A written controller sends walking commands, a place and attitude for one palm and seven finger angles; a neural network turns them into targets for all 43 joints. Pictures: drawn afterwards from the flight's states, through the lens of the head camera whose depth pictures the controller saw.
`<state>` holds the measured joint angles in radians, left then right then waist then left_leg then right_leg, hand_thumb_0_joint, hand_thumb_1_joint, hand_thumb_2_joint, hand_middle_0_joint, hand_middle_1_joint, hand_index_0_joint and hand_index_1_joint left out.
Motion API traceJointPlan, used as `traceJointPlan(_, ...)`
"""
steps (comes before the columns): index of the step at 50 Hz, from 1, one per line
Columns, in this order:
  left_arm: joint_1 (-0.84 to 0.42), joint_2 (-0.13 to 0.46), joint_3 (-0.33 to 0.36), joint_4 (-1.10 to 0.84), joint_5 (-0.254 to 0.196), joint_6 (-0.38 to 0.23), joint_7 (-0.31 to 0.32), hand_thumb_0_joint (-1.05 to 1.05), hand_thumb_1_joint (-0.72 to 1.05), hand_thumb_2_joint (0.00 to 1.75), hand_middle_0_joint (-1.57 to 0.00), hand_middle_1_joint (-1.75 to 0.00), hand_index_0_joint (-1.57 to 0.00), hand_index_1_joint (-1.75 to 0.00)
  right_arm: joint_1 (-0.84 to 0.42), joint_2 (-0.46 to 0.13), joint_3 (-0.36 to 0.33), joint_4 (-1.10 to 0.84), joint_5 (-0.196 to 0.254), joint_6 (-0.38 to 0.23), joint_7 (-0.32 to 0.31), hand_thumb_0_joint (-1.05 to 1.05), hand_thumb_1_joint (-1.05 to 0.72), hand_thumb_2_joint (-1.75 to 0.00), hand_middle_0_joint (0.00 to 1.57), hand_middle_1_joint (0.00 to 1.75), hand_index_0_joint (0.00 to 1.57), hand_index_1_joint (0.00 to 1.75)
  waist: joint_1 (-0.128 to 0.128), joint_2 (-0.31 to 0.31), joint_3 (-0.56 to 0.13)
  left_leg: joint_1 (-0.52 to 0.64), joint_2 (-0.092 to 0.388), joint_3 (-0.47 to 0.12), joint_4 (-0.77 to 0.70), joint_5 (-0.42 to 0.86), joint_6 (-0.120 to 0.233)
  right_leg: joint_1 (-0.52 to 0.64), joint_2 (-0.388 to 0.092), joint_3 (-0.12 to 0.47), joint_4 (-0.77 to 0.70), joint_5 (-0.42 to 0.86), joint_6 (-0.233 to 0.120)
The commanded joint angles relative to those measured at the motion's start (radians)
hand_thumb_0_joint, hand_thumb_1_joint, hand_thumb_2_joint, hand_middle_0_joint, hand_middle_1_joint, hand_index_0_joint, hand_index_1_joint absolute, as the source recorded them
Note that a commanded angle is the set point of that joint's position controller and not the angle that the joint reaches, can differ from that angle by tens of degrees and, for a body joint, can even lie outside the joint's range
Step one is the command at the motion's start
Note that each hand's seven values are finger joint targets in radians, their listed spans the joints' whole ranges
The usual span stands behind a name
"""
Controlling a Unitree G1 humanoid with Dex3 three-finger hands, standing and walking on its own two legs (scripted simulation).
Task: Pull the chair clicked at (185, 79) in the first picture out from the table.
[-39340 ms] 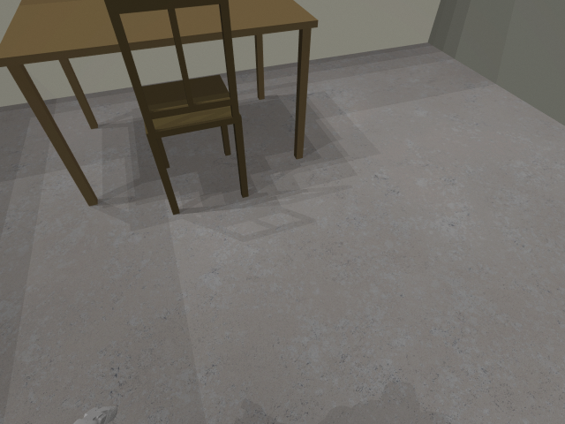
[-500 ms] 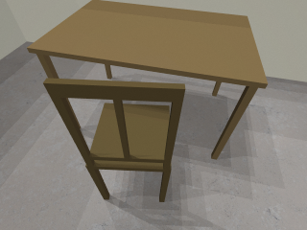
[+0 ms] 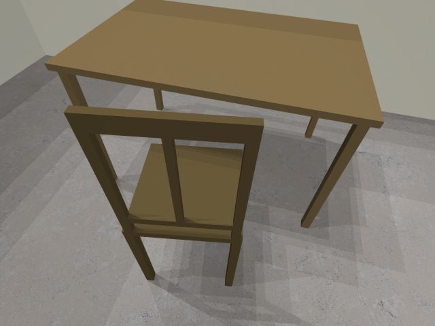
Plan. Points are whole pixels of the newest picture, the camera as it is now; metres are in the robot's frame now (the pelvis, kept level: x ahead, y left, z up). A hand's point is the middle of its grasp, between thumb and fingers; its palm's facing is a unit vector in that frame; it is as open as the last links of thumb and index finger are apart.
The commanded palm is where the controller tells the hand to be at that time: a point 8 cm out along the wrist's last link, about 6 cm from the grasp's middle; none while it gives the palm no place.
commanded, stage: raise the hand toward the chair's back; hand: left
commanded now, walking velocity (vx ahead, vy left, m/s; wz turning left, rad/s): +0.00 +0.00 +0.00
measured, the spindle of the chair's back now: (175, 185) +0.44 +0.13 -0.05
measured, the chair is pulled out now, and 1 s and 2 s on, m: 0.22 0.22 0.22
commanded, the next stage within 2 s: none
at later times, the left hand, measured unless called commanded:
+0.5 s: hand out of the picture +0.12 +0.17 -0.05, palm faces +0.19 -0.97 -0.12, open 10.6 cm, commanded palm +0.13 +0.21 -0.06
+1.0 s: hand (132, 303) +0.17 +0.17 -0.07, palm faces -0.06 -1.00 -0.06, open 14.9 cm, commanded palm +0.15 +0.24 -0.05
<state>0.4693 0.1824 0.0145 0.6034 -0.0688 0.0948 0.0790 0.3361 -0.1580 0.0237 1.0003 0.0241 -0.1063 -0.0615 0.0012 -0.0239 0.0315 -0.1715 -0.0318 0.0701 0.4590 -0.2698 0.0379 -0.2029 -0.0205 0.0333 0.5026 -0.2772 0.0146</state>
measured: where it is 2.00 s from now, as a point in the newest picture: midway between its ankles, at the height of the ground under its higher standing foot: outside the picture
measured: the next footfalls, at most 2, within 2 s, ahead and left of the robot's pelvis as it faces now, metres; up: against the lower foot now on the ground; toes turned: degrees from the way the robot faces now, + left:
none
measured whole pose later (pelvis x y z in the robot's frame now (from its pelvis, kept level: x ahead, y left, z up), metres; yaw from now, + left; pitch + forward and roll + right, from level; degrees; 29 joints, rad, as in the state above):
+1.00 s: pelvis -0.03 -0.02 -0.10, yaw +3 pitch +17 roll -2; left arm 0.39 0.25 0.16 0.06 -0.27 -0.44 -0.35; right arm 0.23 -0.28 -0.05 0.59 0.04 -0.22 -0.07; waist -0.03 0.03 -0.14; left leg -0.96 0.01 -0.02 1.20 -0.53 0.01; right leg -0.93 0.00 -0.07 1.16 -0.53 -0.02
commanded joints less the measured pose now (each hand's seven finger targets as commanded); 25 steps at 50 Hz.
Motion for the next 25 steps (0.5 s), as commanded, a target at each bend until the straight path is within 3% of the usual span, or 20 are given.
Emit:
traceJointPlan(1, -0.164, -0.073, -0.106, -0.661, -0.115, -0.149, 0.041, 0.00, 0.78, 0.85, -0.19, -0.28, -0.19, -0.28, -0.096, -0.200, -0.037, -0.279, 0.039, -0.213, -0.007, 0.00, -0.90, -0.90, 0.20, 0.30, 0.20, 0.30, -0.044, 0.136, -0.079, -0.045, 0.077, -0.139, -0.052, 0.078, -0.044, -0.157, -0.001, -0.115, 0.056, 0.000, -0.034)
traceJointPlan(2, -0.209, -0.065, -0.119, -0.731, -0.119, -0.193, 0.020, 0.00, 0.76, 0.84, -0.19, -0.28, -0.19, -0.28, -0.126, -0.218, -0.040, -0.316, 0.036, -0.231, -0.013, 0.00, -0.90, -0.90, 0.20, 0.30, 0.20, 0.30, -0.057, 0.132, -0.057, -0.078, 0.069, -0.135, -0.013, -0.020, -0.036, -0.171, -0.004, -0.113, 0.028, 0.003, -0.029)
traceJointPlan(3, -0.213, -0.058, -0.110, -0.714, -0.113, -0.237, 0.007, 0.00, 0.74, 0.83, -0.18, -0.27, -0.18, -0.27, -0.140, -0.219, -0.042, -0.349, 0.026, -0.250, -0.017, 0.00, -0.90, -0.90, 0.20, 0.30, 0.20, 0.30, -0.076, 0.083, -0.040, -0.121, 0.049, -0.131, 0.035, -0.061, -0.025, -0.190, -0.001, -0.114, 0.021, -0.019, -0.026)
traceJointPlan(4, -0.206, -0.053, -0.079, -0.614, -0.102, -0.278, -0.003, 0.00, 0.71, 0.82, -0.18, -0.27, -0.18, -0.27, -0.125, -0.230, -0.054, -0.355, 0.006, -0.248, -0.012, 0.00, -0.90, -0.90, 0.20, 0.30, 0.20, 0.30, -0.091, -0.071, 0.002, -0.206, 0.039, -0.146, 0.088, -0.116, -0.027, -0.284, 0.009, -0.126, 0.045, -0.090, -0.024)
traceJointPlan(5, -0.157, -0.092, -0.073, -0.491, -0.105, -0.331, -0.034, 0.00, 0.69, 0.81, -0.18, -0.27, -0.18, -0.27, -0.137, -0.229, -0.066, -0.371, -0.004, -0.243, -0.004, 0.00, -0.90, -0.90, 0.20, 0.30, 0.20, 0.30, -0.080, -0.204, 0.035, -0.296, 0.039, -0.147, 0.146, -0.144, -0.032, -0.379, 0.016, -0.145, 0.091, -0.153, -0.024)
traceJointPlan(6, -0.041, -0.107, -0.052, -0.394, -0.117, -0.394, -0.081, 0.00, 0.67, 0.80, -0.18, -0.26, -0.18, -0.26, -0.153, -0.229, -0.074, -0.397, -0.009, -0.240, 0.005, 0.00, -0.90, -0.90, 0.20, 0.30, 0.20, 0.30, -0.043, -0.319, 0.036, -0.380, 0.041, -0.136, 0.197, -0.159, -0.039, -0.446, 0.017, -0.149, 0.132, -0.221, -0.026)
traceJointPlan(7, 0.057, -0.102, -0.024, -0.375, -0.140, -0.467, -0.139, 0.00, 0.64, 0.79, -0.17, -0.26, -0.17, -0.26, -0.168, -0.224, -0.084, -0.429, -0.015, -0.241, 0.018, 0.00, -0.90, -0.90, 0.20, 0.30, 0.20, 0.30, -0.002, -0.362, -0.005, -0.437, 0.033, -0.113, 0.244, -0.146, -0.044, -0.467, 0.019, -0.140, 0.166, -0.249, -0.029)
traceJointPlan(8, 0.180, -0.032, 0.058, -0.340, -0.149, -0.527, -0.199, 0.00, 0.62, 0.78, -0.17, -0.26, -0.17, -0.26, -0.187, -0.225, -0.094, -0.458, -0.015, -0.233, 0.040, 0.00, -0.90, -0.90, 0.20, 0.30, 0.20, 0.30, 0.051, -0.286, -0.040, -0.461, 0.018, -0.086, 0.271, -0.110, -0.056, -0.436, 0.014, -0.117, 0.192, -0.213, -0.045)
traceJointPlan(10, 0.170, 0.071, 0.155, -0.362, -0.160, -0.645, -0.325, 0.00, 0.57, 0.76, -0.17, -0.25, -0.17, -0.25, -0.231, -0.245, -0.113, -0.534, -0.023, -0.209, 0.071, 0.00, -0.90, -0.90, 0.20, 0.30, 0.20, 0.30, 0.059, -0.215, -0.132, -0.512, -0.004, -0.055, 0.363, -0.038, -0.064, -0.383, 0.007, -0.088, 0.288, -0.070, -0.056)
traceJointPlan(12, 0.191, 0.132, 0.214, -0.357, -0.118, -0.670, -0.376, 0.00, 0.53, 0.74, -0.16, -0.24, -0.16, -0.24, -0.251, -0.229, -0.119, -0.593, -0.013, -0.176, 0.081, 0.00, -0.90, -0.90, 0.20, 0.30, 0.20, 0.30, 0.089, -0.092, -0.210, -0.571, -0.014, -0.031, 0.421, 0.001, -0.051, -0.378, 0.006, -0.072, 0.381, 0.029, -0.059)
traceJointPlan(13, 0.190, 0.167, 0.248, -0.349, -0.098, -0.650, -0.371, 0.00, 0.50, 0.73, -0.16, -0.24, -0.16, -0.24, -0.251, -0.216, -0.118, -0.600, -0.008, -0.150, 0.084, 0.00, -0.90, -0.90, 0.20, 0.30, 0.20, 0.30, 0.108, 0.017, -0.217, -0.594, -0.016, -0.024, 0.436, -0.008, -0.052, -0.394, 0.003, -0.060, 0.405, 0.026, -0.065)
traceJointPlan(14, 0.115, 0.125, 0.200, -0.457, -0.114, -0.642, -0.370, 0.00, 0.48, 0.72, -0.16, -0.23, -0.16, -0.23, -0.259, -0.209, -0.111, -0.631, -0.007, -0.134, 0.084, 0.00, -0.90, -0.90, 0.20, 0.30, 0.20, 0.30, 0.097, 0.054, -0.233, -0.615, -0.018, -0.019, 0.455, -0.030, -0.048, -0.426, 0.005, -0.057, 0.433, 0.006, -0.063)
traceJointPlan(16, -0.003, 0.142, 0.229, -0.667, -0.161, -0.663, -0.338, 0.00, 0.43, 0.70, -0.15, -0.23, -0.15, -0.23, -0.258, -0.194, -0.110, -0.671, -0.008, -0.127, 0.077, 0.00, -0.90, -0.90, 0.20, 0.30, 0.20, 0.30, 0.082, 0.123, -0.315, -0.608, -0.008, -0.025, 0.501, -0.038, -0.036, -0.455, 0.012, -0.037, 0.459, -0.009, -0.061)
traceJointPlan(17, -0.079, 0.174, 0.261, -0.797, -0.177, -0.699, -0.311, 0.00, 0.41, 0.69, -0.15, -0.22, -0.15, -0.22, -0.238, -0.187, -0.114, -0.674, -0.015, -0.134, 0.071, 0.00, -0.90, -0.90, 0.20, 0.30, 0.20, 0.30, 0.074, 0.178, -0.395, -0.578, 0.000, -0.041, 0.532, -0.003, -0.029, -0.459, 0.014, -0.024, 0.477, 0.018, -0.062)
traceJointPlan(19, -0.173, 0.200, 0.258, -1.043, -0.194, -0.779, -0.273, 0.00, 0.36, 0.67, -0.15, -0.22, -0.15, -0.22, -0.205, -0.178, -0.113, -0.658, -0.025, -0.146, 0.056, 0.00, -0.90, -0.90, 0.20, 0.30, 0.20, 0.30, 0.031, 0.233, -0.507, -0.521, 0.015, -0.067, 0.589, 0.049, -0.017, -0.480, 0.024, -0.003, 0.496, 0.051, -0.057)
traceJointPlan(20, -0.168, 0.178, 0.218, -1.060, -0.193, -0.812, -0.271, 0.00, 0.34, 0.66, -0.14, -0.21, -0.14, -0.21, -0.196, -0.170, -0.107, -0.627, -0.027, -0.150, 0.049, 0.00, -0.90, -0.90, 0.20, 0.30, 0.20, 0.30, 0.006, 0.232, -0.506, -0.510, 0.020, -0.078, 0.613, 0.068, -0.014, -0.516, 0.029, -0.004, 0.502, 0.056, -0.056)
traceJointPlan(22, -0.204, 0.139, 0.133, -1.034, -0.190, -0.846, -0.312, 0.00, 0.29, 0.64, -0.14, -0.20, -0.14, -0.20, -0.192, -0.182, -0.091, -0.587, -0.025, -0.174, 0.038, 0.00, -0.90, -0.90, 0.20, 0.30, 0.20, 0.30, -0.054, 0.219, -0.427, -0.554, 0.032, -0.093, 0.663, 0.032, -0.007, -0.618, 0.031, 0.007, 0.495, 0.005, -0.053)
traceJointPlan(23, -0.241, 0.106, 0.077, -1.011, -0.194, -0.845, -0.350, 0.00, 0.27, 0.63, -0.14, -0.20, -0.14, -0.20, -0.188, -0.193, -0.079, -0.575, -0.023, -0.188, 0.033, 0.00, -0.90, -0.90, 0.20, 0.30, 0.20, 0.30, -0.091, 0.153, -0.409, -0.590, 0.039, -0.105, 0.684, -0.002, 0.002, -0.645, 0.033, 0.005, 0.495, -0.034, -0.044)
traceJointPlan(24, -0.247, 0.096, 0.045, -0.940, -0.201, -0.836, -0.391, 0.00, 0.25, 0.62, -0.13, -0.20, -0.13, -0.20, -0.190, -0.204, -0.078, -0.557, -0.014, -0.204, 0.026, 0.00, -0.90, -0.90, 0.20, 0.30, 0.20, 0.30, -0.114, 0.123, -0.338, -0.642, 0.043, -0.110, 0.705, -0.058, 0.001, -0.676, 0.032, 0.011, 0.480, -0.088, -0.039)
traceJointPlan(25, -0.230, 0.104, 0.043, -0.871, -0.206, -0.810, -0.433, 0.00, 0.22, 0.61, -0.13, -0.19, -0.13, -0.19, -0.179, -0.213, -0.078, -0.549, -0.008, -0.210, 0.017, 0.00, -0.90, -0.90, 0.20, 0.30, 0.20, 0.30, -0.121, 0.074, -0.312, -0.695, 0.043, -0.112, 0.713, -0.108, 0.002, -0.678, 0.031, 0.018, 0.463, -0.149, -0.035)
